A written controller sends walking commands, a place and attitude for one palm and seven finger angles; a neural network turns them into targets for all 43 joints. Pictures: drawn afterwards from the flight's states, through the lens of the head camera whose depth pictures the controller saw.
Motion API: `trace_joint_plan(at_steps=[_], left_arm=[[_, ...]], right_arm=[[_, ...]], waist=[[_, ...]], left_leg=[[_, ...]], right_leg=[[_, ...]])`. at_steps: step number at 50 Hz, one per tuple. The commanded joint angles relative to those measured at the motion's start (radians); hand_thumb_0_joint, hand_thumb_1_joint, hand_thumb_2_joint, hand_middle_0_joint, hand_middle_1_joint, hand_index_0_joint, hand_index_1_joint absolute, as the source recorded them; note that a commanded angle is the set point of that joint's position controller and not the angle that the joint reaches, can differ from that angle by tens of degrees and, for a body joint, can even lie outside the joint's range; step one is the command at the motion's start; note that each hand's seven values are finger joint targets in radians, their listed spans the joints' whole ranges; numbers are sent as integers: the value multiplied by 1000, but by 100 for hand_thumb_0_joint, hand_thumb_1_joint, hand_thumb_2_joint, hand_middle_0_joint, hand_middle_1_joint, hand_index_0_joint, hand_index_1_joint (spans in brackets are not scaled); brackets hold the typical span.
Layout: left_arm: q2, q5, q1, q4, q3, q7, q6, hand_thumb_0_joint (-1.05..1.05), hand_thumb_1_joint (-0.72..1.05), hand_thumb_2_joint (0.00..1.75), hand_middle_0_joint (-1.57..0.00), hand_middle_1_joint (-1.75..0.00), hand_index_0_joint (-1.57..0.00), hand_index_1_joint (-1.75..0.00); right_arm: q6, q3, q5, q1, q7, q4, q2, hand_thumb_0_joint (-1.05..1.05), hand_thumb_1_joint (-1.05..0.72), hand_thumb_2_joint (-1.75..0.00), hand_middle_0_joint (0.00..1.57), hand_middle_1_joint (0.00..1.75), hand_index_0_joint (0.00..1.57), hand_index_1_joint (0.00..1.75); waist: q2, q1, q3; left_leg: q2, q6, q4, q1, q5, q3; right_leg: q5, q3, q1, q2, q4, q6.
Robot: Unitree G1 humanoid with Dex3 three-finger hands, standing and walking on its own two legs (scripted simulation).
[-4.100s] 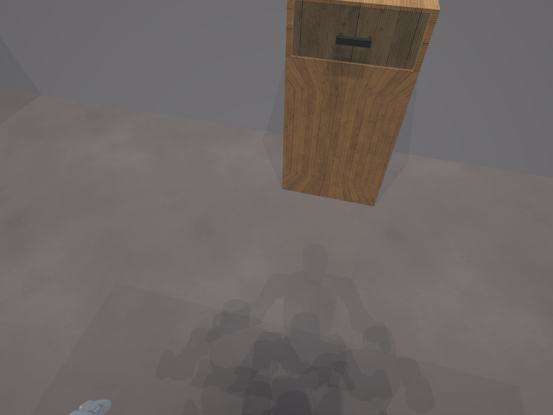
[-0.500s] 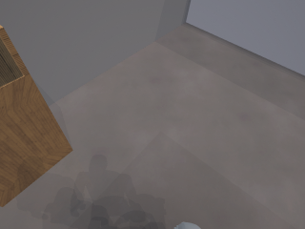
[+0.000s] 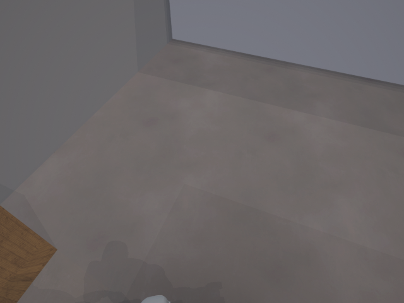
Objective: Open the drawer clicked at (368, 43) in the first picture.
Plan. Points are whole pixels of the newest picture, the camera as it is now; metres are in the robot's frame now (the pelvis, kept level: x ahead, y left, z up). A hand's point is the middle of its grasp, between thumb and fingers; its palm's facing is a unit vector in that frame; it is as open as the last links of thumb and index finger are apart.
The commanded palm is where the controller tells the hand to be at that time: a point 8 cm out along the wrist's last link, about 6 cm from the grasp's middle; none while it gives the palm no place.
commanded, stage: walk to a spot facing it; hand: left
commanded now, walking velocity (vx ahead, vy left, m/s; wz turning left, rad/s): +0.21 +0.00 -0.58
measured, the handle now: out of the picture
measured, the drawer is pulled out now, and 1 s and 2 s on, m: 0.00 0.00 0.00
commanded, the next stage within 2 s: turn to face it in 0.44 s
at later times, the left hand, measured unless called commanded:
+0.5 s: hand (125, 277) +0.21 +0.20 -0.17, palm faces -0.29 -0.94 -0.18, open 7.4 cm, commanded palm none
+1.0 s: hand (156, 252) +0.27 +0.14 -0.18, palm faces -0.22 -0.96 -0.16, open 7.4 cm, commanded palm none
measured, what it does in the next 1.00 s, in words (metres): walks ahead: left foot, then right foot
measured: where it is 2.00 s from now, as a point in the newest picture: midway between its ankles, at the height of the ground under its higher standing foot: outside the picture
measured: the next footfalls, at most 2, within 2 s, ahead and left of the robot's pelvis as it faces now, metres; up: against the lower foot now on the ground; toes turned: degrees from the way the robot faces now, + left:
left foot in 0.10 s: +0.10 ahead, +0.13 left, +0.00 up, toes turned +2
right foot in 0.62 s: +0.12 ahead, -0.13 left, +0.00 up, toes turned -30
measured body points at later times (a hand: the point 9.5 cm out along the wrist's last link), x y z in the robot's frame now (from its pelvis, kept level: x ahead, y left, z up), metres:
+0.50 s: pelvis +0.08 +0.04 +0.00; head +0.13 +0.04 +0.45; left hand +0.22 +0.25 -0.16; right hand -0.01 -0.18 -0.14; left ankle +0.06 +0.13 -0.74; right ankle +0.07 -0.11 -0.68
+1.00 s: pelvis +0.12 +0.00 -0.02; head +0.16 +0.01 +0.43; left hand +0.28 +0.19 -0.17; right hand +0.11 -0.25 -0.16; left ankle +0.17 +0.09 -0.73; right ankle +0.08 -0.11 -0.74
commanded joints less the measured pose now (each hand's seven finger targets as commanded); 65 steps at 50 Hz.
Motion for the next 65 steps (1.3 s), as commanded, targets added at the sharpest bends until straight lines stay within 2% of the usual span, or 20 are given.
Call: trace_joint_plan(at_steps=[1,4,5,6,7,10,13,25,29,30,31,32,37,44,49,50,51,52,56,65], left_arm=[[229,-1,19,-61,67,9,-18,0,90,90,-20,-30,-20,-30],[175,-10,-43,-76,58,4,-6,0,90,90,-20,-30,-20,-30],[98,-17,-22,-90,44,-5,0,0,90,90,-20,-30,-20,-30],[88,-11,-41,-124,44,-10,-1,0,90,90,-20,-30,-20,-30],[127,4,-69,-104,57,-12,5,0,90,90,-20,-30,-20,-30],[111,7,14,-42,70,-37,20,0,90,90,-20,-30,-20,-30],[75,4,58,-21,63,-28,34,0,90,90,-20,-30,-20,-30],[31,2,-154,-79,45,-19,35,0,90,90,-20,-30,-20,-30],[47,8,-30,-44,41,0,-4,0,90,90,-20,-30,-20,-30],[120,16,82,-4,51,15,-23,0,90,90,-20,-30,-20,-30],[214,9,190,39,67,32,-35,0,90,90,-20,-30,-20,-30],[211,-14,188,52,51,39,-33,0,90,90,-20,-30,-20,-30],[110,-4,-86,5,12,53,-28,0,90,90,-20,-30,-20,-30],[139,2,-66,-7,36,53,-12,0,90,90,-20,-30,-20,-30],[148,-5,-72,-29,53,50,0,0,90,90,-20,-30,-20,-30],[121,-10,-56,-38,52,46,8,0,90,90,-20,-30,-20,-30],[56,-18,-52,-82,43,40,11,0,90,90,-20,-30,-20,-30],[71,-4,-110,-104,34,45,20,0,90,90,-20,-30,-20,-30],[86,-3,-88,-61,51,27,15,0,90,90,-20,-30,-20,-30],[117,-7,-56,-65,52,29,28,0,90,90,-20,-30,-20,-30]], right_arm=[[-56,-15,9,-51,-8,-114,-71,0,-90,-90,20,30,20,30],[-76,-17,12,147,-31,-50,-109,0,-90,-90,20,30,20,30],[-78,-37,0,216,-35,-37,-203,0,-90,-90,20,30,20,30],[-70,-41,-5,253,-36,-45,-266,0,-90,-90,20,30,20,30],[-73,-33,-7,194,-37,-42,-222,0,-90,-90,20,30,20,30],[-81,2,3,33,-45,-74,-113,0,-90,-90,20,30,20,30],[-90,6,10,96,-51,-45,-85,0,-90,-90,20,30,20,30],[-61,-36,-1,201,-42,54,-91,0,-90,-90,20,30,20,30],[-62,-37,7,208,-32,70,-96,0,-90,-90,20,30,20,30],[-63,-27,19,226,-25,66,-57,0,-90,-90,20,30,20,30],[-61,0,27,192,-25,32,24,0,-90,-90,20,30,20,30],[-44,5,29,137,-41,23,19,0,-90,-90,20,30,20,30],[-9,11,16,177,-34,102,34,0,-90,-90,20,30,20,30],[-5,-7,12,77,-9,39,15,0,-90,-90,20,30,20,30],[-15,-21,6,110,3,6,-17,0,-90,-90,20,30,20,30],[-23,-35,3,153,4,5,-72,0,-90,-90,20,30,20,30],[-34,-59,-5,210,0,-10,-184,0,-90,-90,20,30,20,30],[-31,-63,-3,239,-14,10,-208,0,-90,-90,20,30,20,30],[-47,-39,1,65,-30,-48,-136,0,-90,-90,20,30,20,30],[-33,-53,7,45,-15,-59,-174,0,-90,-90,20,30,20,30]], waist=[[-165,35,-21],[-56,-64,-62],[240,-88,-82],[316,-92,-33],[251,-78,33],[127,17,86],[140,14,2],[184,-59,10],[137,10,-87],[-20,56,-184],[-257,96,-279],[-163,92,-275],[-129,-16,-63],[-170,12,-23],[-117,-27,-73],[66,-49,-106],[378,-75,-109],[306,-99,-123],[105,-25,-103],[120,-31,-88]], left_leg=[[-48,25,-192,48,-39,4],[-29,38,-485,450,81,7],[215,90,-617,574,-141,-271],[415,180,-727,481,-285,-482],[416,186,-778,335,-336,-489],[256,131,-735,228,-42,-152],[212,129,-641,324,394,13],[277,197,-498,442,646,167],[239,139,-270,391,795,195],[198,94,-81,185,628,206],[38,40,165,-73,-194,202],[28,51,231,-44,-303,18],[14,42,162,23,-126,-21],[-7,35,20,6,-80,43],[-24,55,-291,174,139,89],[43,96,-421,294,306,-41],[296,232,-526,384,664,-400],[360,303,-565,361,639,-484],[195,239,-553,312,498,-299],[128,256,-604,297,267,-342]], right_leg=[[-60,331,9,-243,-179,-159],[-132,242,-230,-117,7,-67],[-281,113,-415,18,274,-12],[-375,-20,-496,23,496,30],[-310,24,-479,-41,613,35],[-88,-30,-403,-92,718,54],[-30,-45,-387,-88,749,82],[-116,-165,-322,-101,359,75],[48,-189,-27,-49,35,27],[346,-65,271,-160,-14,-15],[869,233,463,-454,15,-139],[1003,157,361,-477,23,-204],[577,-57,46,-366,-85,-132],[434,-133,50,-395,-84,-121],[283,-216,18,-376,82,-39],[133,-239,-88,-320,247,14],[-342,-267,-318,-173,489,102],[-445,-134,-355,-140,669,96],[-162,-43,-389,-156,761,105],[-140,-46,-314,-124,547,126]])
